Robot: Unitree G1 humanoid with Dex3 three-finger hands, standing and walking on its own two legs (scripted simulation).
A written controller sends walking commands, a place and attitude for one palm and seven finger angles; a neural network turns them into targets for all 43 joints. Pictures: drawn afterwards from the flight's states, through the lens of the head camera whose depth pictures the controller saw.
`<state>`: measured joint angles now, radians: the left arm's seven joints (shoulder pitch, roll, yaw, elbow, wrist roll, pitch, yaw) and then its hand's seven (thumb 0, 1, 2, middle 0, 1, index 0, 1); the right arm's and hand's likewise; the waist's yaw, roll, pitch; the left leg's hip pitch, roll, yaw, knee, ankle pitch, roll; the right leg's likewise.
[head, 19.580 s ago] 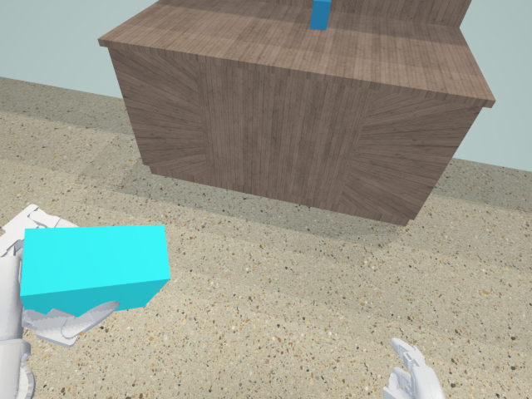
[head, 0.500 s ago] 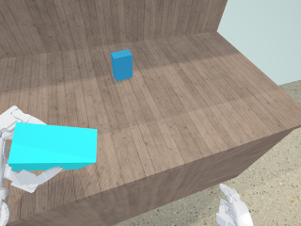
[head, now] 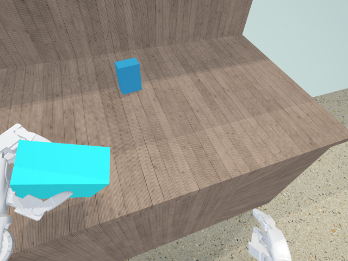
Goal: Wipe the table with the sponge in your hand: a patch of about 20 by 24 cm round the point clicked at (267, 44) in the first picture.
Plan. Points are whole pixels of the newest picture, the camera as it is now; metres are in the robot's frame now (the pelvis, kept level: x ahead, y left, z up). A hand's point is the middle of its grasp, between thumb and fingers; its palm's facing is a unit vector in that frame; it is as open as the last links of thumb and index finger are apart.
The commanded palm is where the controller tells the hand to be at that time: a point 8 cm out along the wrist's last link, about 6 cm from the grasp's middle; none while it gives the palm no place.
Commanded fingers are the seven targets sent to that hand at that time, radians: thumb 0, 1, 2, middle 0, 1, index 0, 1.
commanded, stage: shuffle to correct the standing spot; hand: left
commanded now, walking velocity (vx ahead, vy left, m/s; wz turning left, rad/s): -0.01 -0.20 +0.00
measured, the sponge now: (75, 174) +0.24 +0.21 +0.12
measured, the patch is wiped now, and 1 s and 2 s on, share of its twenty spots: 0.00 0.00 0.00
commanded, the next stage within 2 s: come to a stop and stand still in 0.30 s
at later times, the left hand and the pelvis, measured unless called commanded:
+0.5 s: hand (72, 178) +0.22 +0.20 +0.15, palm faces +0.30 -0.86 -0.42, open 10.5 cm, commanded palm +0.16 +0.24 +0.17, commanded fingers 0.00 0.10 1.30 -1.20 -1.60 -1.20 -1.60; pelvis +0.00 -0.04 -0.01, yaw +0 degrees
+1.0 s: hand (54, 176) +0.23 +0.25 +0.11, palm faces +0.27 -0.89 -0.37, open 10.5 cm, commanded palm +0.18 +0.29 +0.17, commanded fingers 0.00 0.10 1.30 -1.20 -1.60 -1.20 -1.60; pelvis +0.01 +0.01 -0.01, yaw +0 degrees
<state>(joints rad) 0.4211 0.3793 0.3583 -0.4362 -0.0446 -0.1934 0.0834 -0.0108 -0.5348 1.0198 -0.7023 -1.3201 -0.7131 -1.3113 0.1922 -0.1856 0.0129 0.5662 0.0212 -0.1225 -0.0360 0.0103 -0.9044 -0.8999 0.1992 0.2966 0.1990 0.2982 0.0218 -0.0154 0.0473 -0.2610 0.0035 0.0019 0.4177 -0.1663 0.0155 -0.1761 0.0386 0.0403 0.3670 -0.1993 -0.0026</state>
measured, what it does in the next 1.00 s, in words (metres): stands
